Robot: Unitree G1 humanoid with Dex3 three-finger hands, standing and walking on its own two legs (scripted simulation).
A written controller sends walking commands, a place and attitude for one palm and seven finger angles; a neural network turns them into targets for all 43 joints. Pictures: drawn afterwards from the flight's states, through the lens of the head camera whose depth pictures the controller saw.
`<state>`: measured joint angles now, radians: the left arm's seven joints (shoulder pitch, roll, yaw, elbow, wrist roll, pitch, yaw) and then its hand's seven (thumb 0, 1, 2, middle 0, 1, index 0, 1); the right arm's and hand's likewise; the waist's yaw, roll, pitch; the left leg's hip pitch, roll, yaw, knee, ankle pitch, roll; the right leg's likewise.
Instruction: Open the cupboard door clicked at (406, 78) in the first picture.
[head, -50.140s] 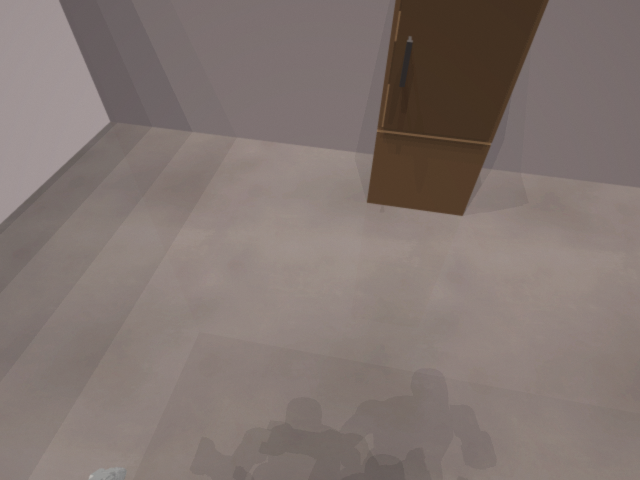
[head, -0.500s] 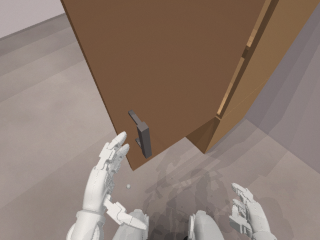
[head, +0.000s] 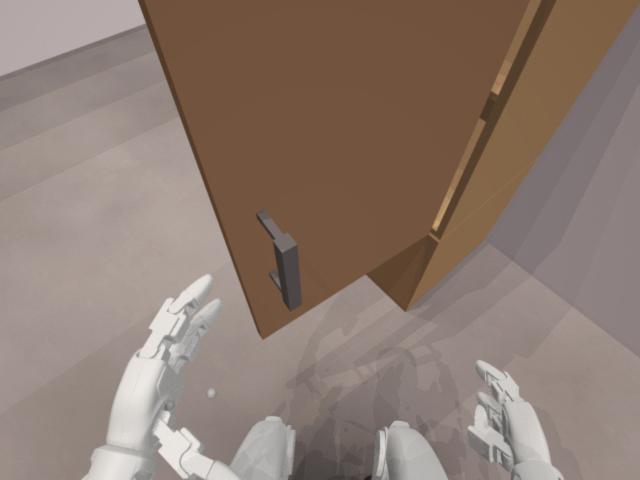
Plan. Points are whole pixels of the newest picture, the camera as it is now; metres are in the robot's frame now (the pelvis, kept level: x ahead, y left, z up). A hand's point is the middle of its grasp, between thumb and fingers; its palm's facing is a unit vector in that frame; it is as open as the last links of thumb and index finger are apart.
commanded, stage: draw the hand back to the body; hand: left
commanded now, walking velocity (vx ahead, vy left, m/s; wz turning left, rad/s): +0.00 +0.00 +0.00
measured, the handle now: (280, 264) +0.36 +0.08 +0.06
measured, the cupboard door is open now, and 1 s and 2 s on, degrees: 84 84 84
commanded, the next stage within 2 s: step back with the hand held close in 1.50 s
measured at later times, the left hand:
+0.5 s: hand (99, 364) +0.20 +0.20 +0.15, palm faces +0.04 -0.98 -0.21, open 15.9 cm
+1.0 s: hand out of the picture +0.23 +0.27 +0.26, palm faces +0.39 -0.82 -0.42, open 10.5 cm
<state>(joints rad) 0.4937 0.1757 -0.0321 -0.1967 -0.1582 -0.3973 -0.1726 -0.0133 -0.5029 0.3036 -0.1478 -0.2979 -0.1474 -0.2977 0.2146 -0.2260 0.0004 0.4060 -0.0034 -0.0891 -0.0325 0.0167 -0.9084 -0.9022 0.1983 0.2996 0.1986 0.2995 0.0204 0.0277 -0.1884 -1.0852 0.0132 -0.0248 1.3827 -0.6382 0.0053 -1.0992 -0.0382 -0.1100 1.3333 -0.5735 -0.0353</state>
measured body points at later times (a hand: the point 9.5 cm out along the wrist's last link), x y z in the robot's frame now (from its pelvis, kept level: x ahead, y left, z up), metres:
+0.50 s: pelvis +0.02 +0.01 +0.07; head +0.04 +0.01 +0.52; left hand +0.20 +0.25 +0.17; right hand +0.20 -0.22 +0.01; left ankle +0.01 +0.11 -0.61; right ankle +0.04 -0.11 -0.61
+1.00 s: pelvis +0.05 +0.02 +0.13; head +0.03 +0.01 +0.58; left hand +0.21 +0.31 +0.28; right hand +0.24 -0.19 +0.05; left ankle +0.01 +0.11 -0.61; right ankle +0.04 -0.11 -0.61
